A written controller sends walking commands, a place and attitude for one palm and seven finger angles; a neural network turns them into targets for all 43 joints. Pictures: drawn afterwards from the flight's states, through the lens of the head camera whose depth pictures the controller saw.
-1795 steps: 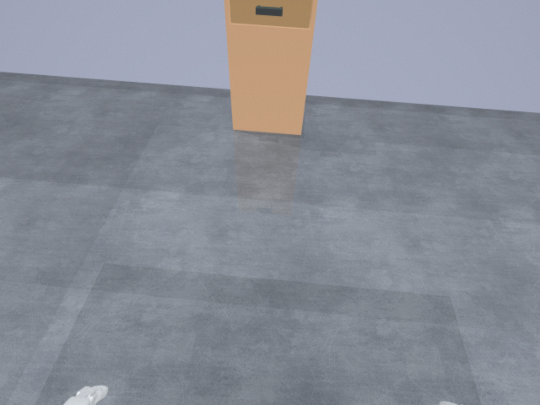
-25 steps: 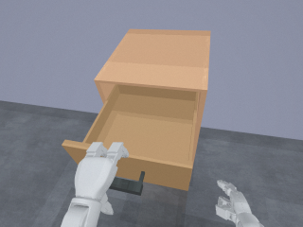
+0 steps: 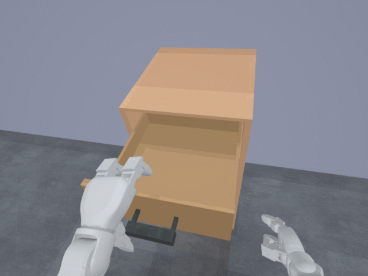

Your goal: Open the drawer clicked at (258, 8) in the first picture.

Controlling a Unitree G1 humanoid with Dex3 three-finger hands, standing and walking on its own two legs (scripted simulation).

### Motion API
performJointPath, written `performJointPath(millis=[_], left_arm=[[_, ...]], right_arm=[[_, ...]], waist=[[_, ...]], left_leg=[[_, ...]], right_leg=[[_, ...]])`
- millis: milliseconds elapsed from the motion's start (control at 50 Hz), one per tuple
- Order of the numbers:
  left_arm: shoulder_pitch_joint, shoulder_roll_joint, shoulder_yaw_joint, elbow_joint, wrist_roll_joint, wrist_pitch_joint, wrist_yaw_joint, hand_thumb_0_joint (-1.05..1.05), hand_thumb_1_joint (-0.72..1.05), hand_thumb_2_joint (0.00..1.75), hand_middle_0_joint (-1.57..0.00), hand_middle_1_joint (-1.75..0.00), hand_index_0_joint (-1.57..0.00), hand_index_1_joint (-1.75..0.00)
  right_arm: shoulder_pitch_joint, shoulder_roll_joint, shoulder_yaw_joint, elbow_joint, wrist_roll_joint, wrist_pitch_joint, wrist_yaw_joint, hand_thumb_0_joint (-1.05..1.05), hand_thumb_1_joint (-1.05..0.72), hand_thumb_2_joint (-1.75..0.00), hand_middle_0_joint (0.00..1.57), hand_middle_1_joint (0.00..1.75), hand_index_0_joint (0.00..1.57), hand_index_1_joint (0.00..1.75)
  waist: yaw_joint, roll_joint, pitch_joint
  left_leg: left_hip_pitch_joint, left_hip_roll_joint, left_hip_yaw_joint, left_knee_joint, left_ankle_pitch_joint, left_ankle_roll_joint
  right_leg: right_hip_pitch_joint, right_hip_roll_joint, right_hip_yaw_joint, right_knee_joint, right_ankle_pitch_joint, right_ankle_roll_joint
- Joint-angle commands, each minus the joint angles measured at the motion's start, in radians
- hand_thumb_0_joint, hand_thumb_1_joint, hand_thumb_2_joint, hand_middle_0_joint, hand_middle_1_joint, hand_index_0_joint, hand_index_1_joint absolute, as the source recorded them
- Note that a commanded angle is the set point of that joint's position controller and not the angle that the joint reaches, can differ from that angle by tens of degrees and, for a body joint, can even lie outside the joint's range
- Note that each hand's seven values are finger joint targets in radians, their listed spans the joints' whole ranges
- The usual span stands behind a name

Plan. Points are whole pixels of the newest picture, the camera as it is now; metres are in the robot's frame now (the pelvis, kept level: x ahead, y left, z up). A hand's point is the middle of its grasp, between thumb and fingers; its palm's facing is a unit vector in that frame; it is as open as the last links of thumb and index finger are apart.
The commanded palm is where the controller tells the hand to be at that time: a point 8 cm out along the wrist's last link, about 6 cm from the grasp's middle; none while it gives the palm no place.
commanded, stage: draw the hand back to the body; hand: left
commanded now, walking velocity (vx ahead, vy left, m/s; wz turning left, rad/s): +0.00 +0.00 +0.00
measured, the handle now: (153, 224) +0.25 +0.14 -0.06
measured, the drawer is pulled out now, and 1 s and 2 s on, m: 0.28 0.28 0.28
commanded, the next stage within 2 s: step back with the hand held close in 1.68 s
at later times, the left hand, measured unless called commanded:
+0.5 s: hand (108, 210) +0.20 +0.18 +0.10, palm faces +0.12 -0.17 -0.98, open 13.9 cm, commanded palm +0.15 +0.19 +0.16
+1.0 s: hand (76, 201) +0.18 +0.21 +0.16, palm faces +0.35 -0.87 -0.33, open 12.8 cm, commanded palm +0.13 +0.25 +0.17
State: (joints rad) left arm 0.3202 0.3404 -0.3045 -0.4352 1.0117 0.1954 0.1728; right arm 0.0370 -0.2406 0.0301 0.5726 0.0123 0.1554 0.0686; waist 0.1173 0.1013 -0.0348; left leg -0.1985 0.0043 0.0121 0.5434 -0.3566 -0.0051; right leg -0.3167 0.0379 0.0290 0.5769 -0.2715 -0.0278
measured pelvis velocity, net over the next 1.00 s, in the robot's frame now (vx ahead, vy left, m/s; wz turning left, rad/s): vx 0.01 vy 0.00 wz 0.07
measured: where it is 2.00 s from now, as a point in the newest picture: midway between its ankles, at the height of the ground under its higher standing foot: outside the picture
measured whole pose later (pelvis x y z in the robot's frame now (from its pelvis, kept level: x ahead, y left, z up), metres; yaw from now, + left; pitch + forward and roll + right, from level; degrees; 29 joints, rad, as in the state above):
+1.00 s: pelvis +0.01 +0.00 +0.01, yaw +4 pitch -3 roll -1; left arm 0.53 0.29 0.13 -0.57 0.01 -0.12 0.13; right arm 0.21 -0.19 0.05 0.61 -0.02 -0.17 -0.09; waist 0.06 0.03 0.04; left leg -0.09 0.00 -0.06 0.49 -0.34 -0.01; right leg -0.17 0.03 -0.04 0.48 -0.25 -0.03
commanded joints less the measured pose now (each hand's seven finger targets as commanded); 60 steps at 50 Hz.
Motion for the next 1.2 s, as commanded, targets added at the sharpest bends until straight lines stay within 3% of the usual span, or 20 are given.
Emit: performJointPath(millis=[0,180,240,280,340,400,480,500,580,600,660,680,700,720,780,800,880,980,1120,1180], left_arm=[[-0.15,0.062,0.05,-0.201,0.023,-0.024,0.02,0.0,-0.5,0.3,-0.3,-1.2,-0.3,-1.2],[-0.092,0.17,0.208,-0.209,-0.001,-0.035,0.064,0.0,-0.5,0.3,-0.3,-1.2,-0.3,-1.2],[-0.092,0.113,0.145,-0.188,-0.014,-0.018,0.034,0.0,-0.5,0.3,-0.3,-1.2,-0.3,-1.2],[-0.139,0.166,0.185,-0.231,-0.028,-0.014,0.023,0.0,-0.5,0.3,-0.3,-1.2,-0.3,-1.2],[-0.087,0.137,0.159,-0.211,-0.029,-0.033,0.004,0.0,-0.5,0.3,-0.3,-1.2,-0.3,-1.2],[-0.029,0.162,0.195,-0.244,-0.025,-0.049,0.013,0.0,-0.5,0.3,-0.3,-1.2,-0.3,-1.2],[-0.038,0.252,0.302,-0.25,-0.044,-0.062,0.033,0.0,-0.5,0.3,-0.3,-1.2,-0.3,-1.2],[-0.001,0.212,0.278,-0.228,-0.028,-0.063,0.032,0.0,-0.5,0.3,-0.3,-1.2,-0.3,-1.2],[-0.032,0.261,0.331,-0.262,-0.07,-0.063,0.025,0.0,-0.5,0.3,-0.3,-1.2,-0.3,-1.2],[-0.002,0.223,0.299,-0.258,-0.066,-0.064,0.016,0.0,-0.5,0.3,-0.3,-1.2,-0.3,-1.2],[0.02,0.272,0.344,-0.254,-0.094,-0.074,0.0,0.0,-0.5,0.3,-0.3,-1.2,-0.3,-1.2],[-0.026,-0.048,0.339,-0.4,-0.836,-0.169,-0.034,0.0,-0.47,0.32,-0.3,-1.18,-0.3,-1.18],[0.203,0.003,0.368,-0.194,-0.868,-0.217,-0.037,0.0,-0.43,0.33,-0.29,-1.15,-0.29,-1.15],[0.241,0.045,0.441,-0.288,-0.96,-0.252,-0.049,0.0,-0.4,0.34,-0.29,-1.13,-0.29,-1.13],[0.102,0.168,0.564,-0.445,-0.991,-0.336,-0.014,0.0,-0.29,0.39,-0.29,-1.07,-0.29,-1.07],[0.143,0.083,0.513,-0.401,-0.991,-0.347,-0.018,0.0,-0.26,0.4,-0.28,-1.04,-0.28,-1.04],[0.135,0.069,0.519,-0.348,-1.012,-0.372,-0.031,0.0,-0.12,0.47,-0.27,-0.95,-0.27,-0.95],[0.166,0.077,0.546,-0.371,-1.019,-0.393,-0.041,0.0,0.06,0.54,-0.26,-0.84,-0.26,-0.84],[0.184,0.107,0.621,-0.331,-1.036,-0.398,-0.039,0.0,0.31,0.64,-0.24,-0.68,-0.24,-0.68],[0.177,0.125,0.65,-0.344,-1.038,-0.399,-0.037,0.0,0.41,0.69,-0.24,-0.62,-0.24,-0.62]], right_arm=[[-0.178,-0.051,-0.011,-0.188,-0.003,-0.049,-0.004,0.0,-0.9,-0.9,0.2,0.3,0.2,0.3],[-0.201,-0.068,-0.016,-0.176,0.009,-0.056,-0.019,0.0,-0.9,-0.9,0.2,0.3,0.2,0.3],[-0.194,-0.063,-0.015,-0.167,0.003,-0.05,-0.017,0.0,-0.9,-0.9,0.2,0.3,0.2,0.3],[-0.211,-0.078,-0.018,-0.178,0.009,-0.045,-0.028,0.0,-0.9,-0.9,0.2,0.3,0.2,0.3],[-0.169,-0.075,-0.016,-0.182,0.002,-0.049,-0.029,0.0,-0.9,-0.9,0.2,0.3,0.2,0.3],[-0.157,-0.074,-0.007,-0.203,0.0,-0.056,-0.035,0.0,-0.9,-0.9,0.2,0.3,0.2,0.3],[-0.182,-0.095,-0.011,-0.194,0.007,-0.055,-0.052,0.0,-0.9,-0.9,0.2,0.3,0.2,0.3],[-0.153,-0.077,-0.005,-0.195,-0.001,-0.061,-0.048,0.0,-0.9,-0.9,0.2,0.3,0.2,0.3],[-0.183,-0.101,-0.016,-0.19,0.007,-0.06,-0.064,0.0,-0.9,-0.9,0.2,0.3,0.2,0.3],[-0.152,-0.087,-0.011,-0.198,0.0,-0.065,-0.062,0.0,-0.9,-0.9,0.2,0.3,0.2,0.3],[-0.151,-0.107,-0.013,-0.194,0.002,-0.064,-0.077,0.0,-0.9,-0.9,0.2,0.3,0.2,0.3],[-0.124,-0.024,-0.027,-0.26,0.013,-0.158,-0.102,0.0,-0.9,-0.9,0.2,0.3,0.2,0.3],[-0.064,-0.034,-0.015,-0.22,-0.004,-0.228,-0.119,0.0,-0.9,-0.9,0.2,0.3,0.2,0.3],[-0.048,-0.054,-0.017,-0.206,-0.01,-0.235,-0.146,0.0,-0.9,-0.9,0.2,0.3,0.2,0.3],[-0.017,-0.054,-0.006,-0.176,-0.023,-0.323,-0.182,0.0,-0.9,-0.9,0.2,0.3,0.2,0.3],[0.009,-0.031,0.001,-0.168,-0.03,-0.344,-0.181,0.0,-0.9,-0.9,0.2,0.3,0.2,0.3],[0.027,-0.048,-0.018,-0.138,-0.028,-0.379,-0.181,0.0,-0.9,-0.9,0.2,0.3,0.2,0.3],[0.018,-0.056,-0.028,-0.122,-0.027,-0.407,-0.17,0.0,-0.9,-0.9,0.2,0.3,0.2,0.3],[0.015,-0.051,-0.035,-0.102,-0.02,-0.397,-0.17,0.0,-0.9,-0.9,0.2,0.3,0.2,0.3],[0.01,-0.057,-0.04,-0.102,-0.015,-0.394,-0.172,0.0,-0.9,-0.9,0.2,0.3,0.2,0.3]], waist=[[0.001,-0.121,-0.18],[0.007,-0.083,-0.178],[-0.006,-0.099,-0.121],[-0.015,-0.085,-0.136],[-0.008,-0.103,-0.143],[0.012,-0.114,-0.175],[0.0,-0.093,-0.132],[0.011,-0.122,-0.139],[-0.007,-0.049,-0.12],[0.001,-0.081,-0.14],[-0.006,-0.1,-0.115],[-0.088,-0.188,-0.064],[-0.073,-0.276,-0.032],[-0.065,-0.249,-0.015],[-0.063,-0.017,-0.065],[-0.066,0.024,-0.044],[-0.076,-0.073,0.008],[-0.062,-0.025,-0.044],[-0.058,-0.074,-0.027],[-0.058,-0.023,-0.04]], left_leg=[[-0.058,-0.007,0.025,-0.064,0.287,0.034],[-0.061,0.001,0.015,-0.078,0.304,0.016],[-0.066,-0.006,0.022,-0.089,0.277,0.024],[-0.053,0.003,0.02,-0.092,0.25,0.024],[-0.048,-0.004,0.025,-0.091,0.26,0.028],[-0.057,-0.002,0.023,-0.084,0.268,0.026],[-0.065,0.008,0.014,-0.092,0.227,0.017],[-0.06,0.0,0.021,-0.083,0.245,0.022],[-0.043,0.005,0.009,-0.1,0.219,0.015],[-0.039,-0.002,0.016,-0.093,0.231,0.022],[-0.042,0.002,0.012,-0.105,0.237,0.02],[0.052,0.014,-0.023,-0.086,0.182,0.051],[0.031,0.026,-0.013,-0.096,0.144,0.049],[0.015,0.033,-0.021,-0.115,0.162,0.045],[0.05,0.012,-0.003,-0.106,0.198,0.024],[0.045,0.003,-0.002,-0.113,0.214,0.021],[0.037,0.017,-0.016,-0.124,0.268,0.016],[0.045,0.02,-0.017,-0.133,0.345,0.013],[0.025,0.027,-0.024,-0.144,0.363,0.007],[0.04,0.029,-0.021,-0.144,0.359,0.004]], right_leg=[[0.178,-0.02,0.022,-0.073,0.201,0.008],[0.22,-0.012,0.052,-0.079,0.269,-0.002],[0.17,-0.018,0.02,-0.099,0.206,0.007],[0.176,-0.017,0.029,-0.112,0.174,0.007],[0.172,-0.022,0.008,-0.109,0.167,0.012],[0.196,-0.03,0.008,-0.101,0.173,0.013],[0.186,-0.026,0.035,-0.12,0.164,0.008],[0.173,-0.034,0.018,-0.118,0.154,0.012],[0.169,-0.032,0.031,-0.139,0.148,0.008],[0.17,-0.041,0.011,-0.136,0.138,0.015],[0.173,-0.039,0.005,-0.144,0.167,0.02],[0.19,-0.018,-0.041,-0.144,0.125,0.015],[0.19,-0.018,-0.059,-0.128,0.089,0.025],[0.186,-0.033,-0.06,-0.152,0.088,0.026],[0.199,-0.058,-0.042,-0.173,0.113,0.021],[0.2,-0.061,-0.056,-0.17,0.122,0.016],[0.198,-0.052,-0.065,-0.178,0.173,0.017],[0.246,-0.058,-0.067,-0.159,0.24,0.012],[0.251,-0.058,-0.072,-0.158,0.255,0.013],[0.242,-0.057,-0.067,-0.163,0.239,0.012]])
